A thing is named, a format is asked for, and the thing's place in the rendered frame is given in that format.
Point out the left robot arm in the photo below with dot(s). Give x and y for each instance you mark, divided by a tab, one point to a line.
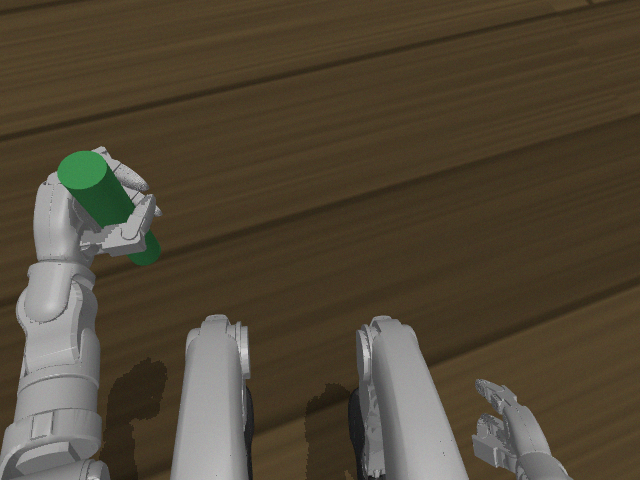
56	427

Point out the left robot hand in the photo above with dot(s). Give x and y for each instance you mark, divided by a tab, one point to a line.
64	230

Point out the right robot arm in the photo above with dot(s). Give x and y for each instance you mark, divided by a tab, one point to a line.
540	466

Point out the right robot hand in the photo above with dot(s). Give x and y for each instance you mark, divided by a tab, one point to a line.
501	443

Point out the can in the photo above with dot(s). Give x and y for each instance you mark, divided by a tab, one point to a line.
88	177

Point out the right robot foot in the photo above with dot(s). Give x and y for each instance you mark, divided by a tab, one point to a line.
357	436

